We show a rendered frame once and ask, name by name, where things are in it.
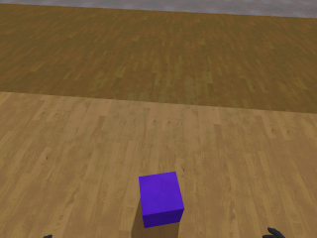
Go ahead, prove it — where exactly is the right robot hand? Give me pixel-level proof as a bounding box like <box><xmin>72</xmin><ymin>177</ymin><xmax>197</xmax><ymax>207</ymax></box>
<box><xmin>263</xmin><ymin>227</ymin><xmax>285</xmax><ymax>238</ymax></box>

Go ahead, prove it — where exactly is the carton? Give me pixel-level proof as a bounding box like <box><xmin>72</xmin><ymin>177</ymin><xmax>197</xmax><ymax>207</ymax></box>
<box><xmin>139</xmin><ymin>172</ymin><xmax>184</xmax><ymax>228</ymax></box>

